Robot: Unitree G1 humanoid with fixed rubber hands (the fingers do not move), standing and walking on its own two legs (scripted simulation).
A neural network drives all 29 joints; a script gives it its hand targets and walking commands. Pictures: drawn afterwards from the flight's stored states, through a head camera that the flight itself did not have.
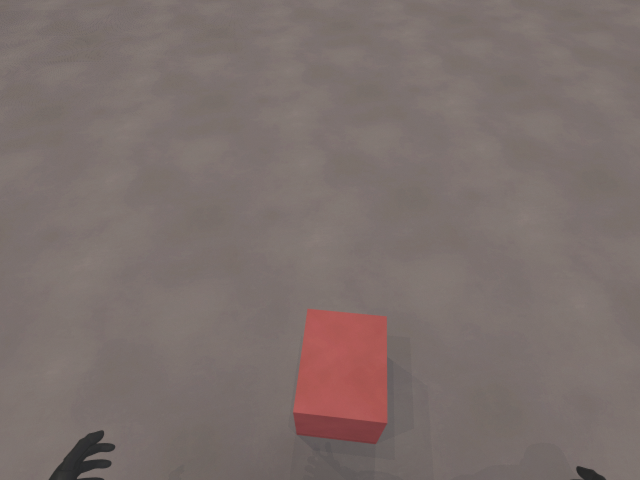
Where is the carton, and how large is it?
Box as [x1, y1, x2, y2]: [293, 309, 386, 443]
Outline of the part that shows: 307,309 293,409 297,434 375,443 386,424 386,316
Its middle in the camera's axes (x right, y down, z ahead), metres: +0.07 +0.39 +1.11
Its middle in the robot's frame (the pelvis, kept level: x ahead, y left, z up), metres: +0.48 -0.03 -0.64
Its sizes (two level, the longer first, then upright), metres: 0.285 0.228 0.230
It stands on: the floor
